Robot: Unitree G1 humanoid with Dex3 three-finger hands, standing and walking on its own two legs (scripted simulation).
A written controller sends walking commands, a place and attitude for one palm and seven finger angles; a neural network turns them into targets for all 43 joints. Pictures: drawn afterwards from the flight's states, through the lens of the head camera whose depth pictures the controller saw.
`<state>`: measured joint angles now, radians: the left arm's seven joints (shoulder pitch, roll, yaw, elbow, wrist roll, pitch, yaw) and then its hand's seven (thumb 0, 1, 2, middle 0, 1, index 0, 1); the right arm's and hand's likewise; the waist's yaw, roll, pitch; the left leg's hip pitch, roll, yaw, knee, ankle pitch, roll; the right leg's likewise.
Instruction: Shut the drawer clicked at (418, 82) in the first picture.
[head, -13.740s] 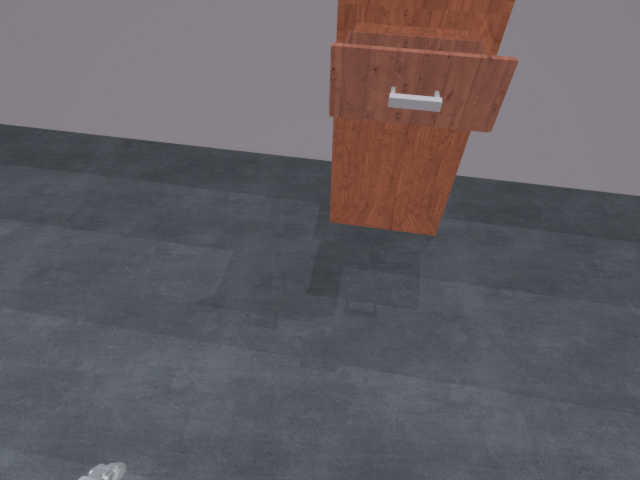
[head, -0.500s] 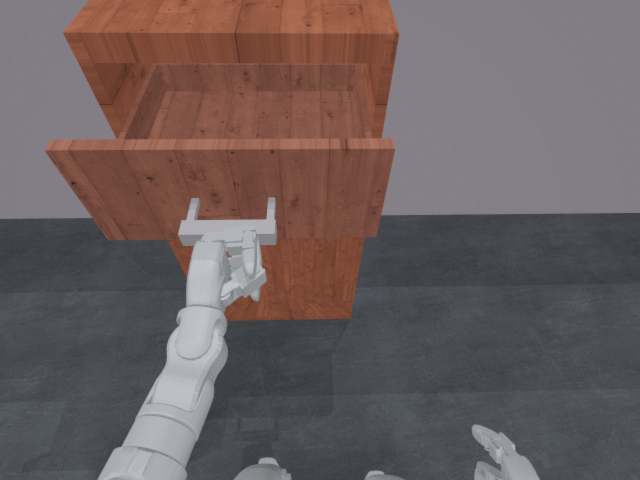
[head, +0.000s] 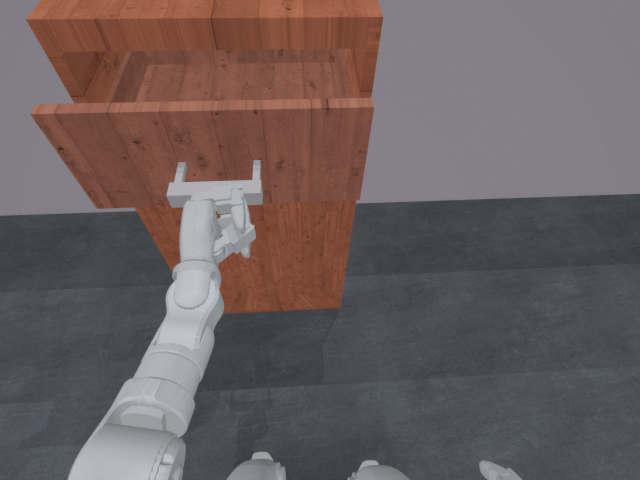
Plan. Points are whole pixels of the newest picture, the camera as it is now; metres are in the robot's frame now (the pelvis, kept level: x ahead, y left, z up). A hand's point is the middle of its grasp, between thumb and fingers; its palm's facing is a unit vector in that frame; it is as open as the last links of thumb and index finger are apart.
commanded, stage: push the drawer shut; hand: left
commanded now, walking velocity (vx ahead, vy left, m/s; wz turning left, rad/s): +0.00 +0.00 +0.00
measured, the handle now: (218, 181) +0.50 +0.13 +0.07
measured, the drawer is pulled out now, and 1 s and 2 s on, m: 0.13 0.01 0.00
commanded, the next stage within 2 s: pull the fist back off the drawer in 1.50 s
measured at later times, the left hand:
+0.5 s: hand (253, 187) +0.49 +0.08 +0.07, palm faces +0.02 -1.00 -0.03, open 3.0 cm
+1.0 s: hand (256, 158) +0.54 +0.08 +0.07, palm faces +0.03 -1.00 -0.03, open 3.1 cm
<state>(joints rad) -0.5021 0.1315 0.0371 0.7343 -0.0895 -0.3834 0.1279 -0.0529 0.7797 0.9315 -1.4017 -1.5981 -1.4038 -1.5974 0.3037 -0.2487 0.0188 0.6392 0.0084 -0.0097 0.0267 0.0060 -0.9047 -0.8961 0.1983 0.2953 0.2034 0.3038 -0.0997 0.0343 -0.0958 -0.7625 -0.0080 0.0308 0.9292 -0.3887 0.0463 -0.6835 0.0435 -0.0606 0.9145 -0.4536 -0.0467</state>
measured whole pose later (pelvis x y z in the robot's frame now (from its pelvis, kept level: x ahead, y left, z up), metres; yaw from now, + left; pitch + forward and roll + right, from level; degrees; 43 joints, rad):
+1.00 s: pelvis +0.00 +0.00 -0.02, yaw -1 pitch +21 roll -3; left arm -1.04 0.32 0.28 1.28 0.01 -0.44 0.11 0.00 0.83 0.96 -1.40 -1.60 -1.40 -1.60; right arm 0.44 -0.26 0.02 0.65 -0.05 0.01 0.07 0.00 -0.91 -0.90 0.20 0.30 0.20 0.30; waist -0.23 0.05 -0.12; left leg -0.98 0.01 0.02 1.02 -0.42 0.05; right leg -0.89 0.06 -0.07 0.98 -0.46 -0.05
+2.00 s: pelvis -0.01 +0.02 -0.03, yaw -1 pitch +24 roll -5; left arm -1.19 0.40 0.28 1.38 0.04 -0.41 0.11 -0.02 0.67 0.96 -1.40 -1.60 -1.40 -1.60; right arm 0.48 -0.27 0.05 0.68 -0.07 -0.01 0.07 0.00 -0.90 -0.90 0.20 0.30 0.20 0.30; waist -0.27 0.06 -0.11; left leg -1.10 0.01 0.01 1.07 -0.40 0.07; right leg -0.99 0.06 -0.08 1.01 -0.44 -0.03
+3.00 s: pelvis +0.03 -0.01 +0.04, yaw +0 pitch +4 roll +0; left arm -0.13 0.25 0.07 0.21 -0.14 -0.12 -0.03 0.02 0.90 0.90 -1.40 -1.60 -1.40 -1.60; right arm 0.18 -0.27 0.03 0.53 0.05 0.05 -0.03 0.01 -0.91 -0.90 0.20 0.29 0.20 0.30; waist -0.01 0.04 -0.08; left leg -0.41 -0.01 0.03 0.67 -0.33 0.03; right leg -0.33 0.06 -0.04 0.64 -0.39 -0.06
